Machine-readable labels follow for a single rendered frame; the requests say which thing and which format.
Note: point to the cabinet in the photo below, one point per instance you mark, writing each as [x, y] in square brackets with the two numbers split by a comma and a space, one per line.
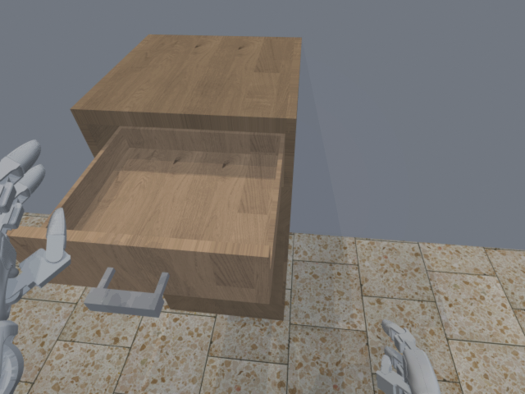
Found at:
[206, 82]

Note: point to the handle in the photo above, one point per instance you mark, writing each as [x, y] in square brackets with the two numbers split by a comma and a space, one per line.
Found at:
[146, 304]

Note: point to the drawer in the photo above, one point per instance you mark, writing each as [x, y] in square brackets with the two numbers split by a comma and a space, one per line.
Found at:
[200, 205]

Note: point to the right robot hand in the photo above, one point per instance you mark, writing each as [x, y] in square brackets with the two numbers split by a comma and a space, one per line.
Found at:
[415, 374]

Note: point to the robot left forearm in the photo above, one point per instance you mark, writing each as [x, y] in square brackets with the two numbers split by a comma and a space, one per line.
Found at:
[11, 359]

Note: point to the left robot hand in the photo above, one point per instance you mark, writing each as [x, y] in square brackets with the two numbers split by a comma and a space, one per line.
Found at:
[17, 182]

